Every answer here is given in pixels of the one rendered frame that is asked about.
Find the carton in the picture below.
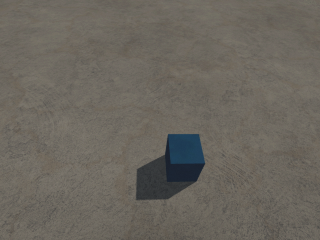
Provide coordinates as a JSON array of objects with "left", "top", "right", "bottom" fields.
[{"left": 165, "top": 134, "right": 205, "bottom": 182}]

